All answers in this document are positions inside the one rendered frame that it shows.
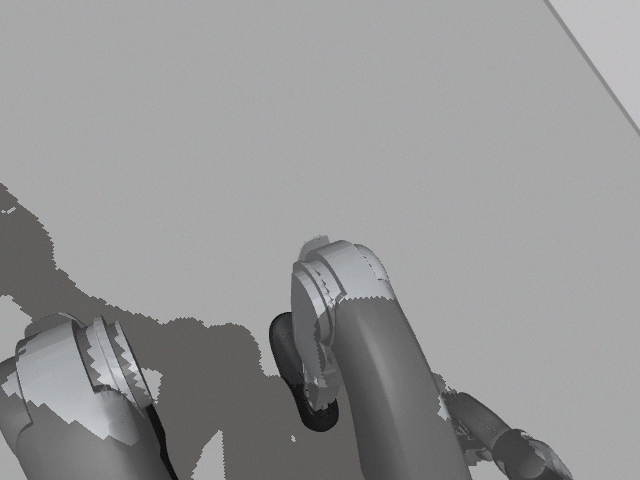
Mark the right robot arm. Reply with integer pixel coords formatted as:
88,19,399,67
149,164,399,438
492,429,573,480

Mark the left robot foot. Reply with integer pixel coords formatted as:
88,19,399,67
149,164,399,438
145,404,178,480

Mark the right robot foot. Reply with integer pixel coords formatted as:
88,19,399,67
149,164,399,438
269,312,339,432

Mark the right robot hand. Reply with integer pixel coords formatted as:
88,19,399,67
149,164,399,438
436,382,511,466

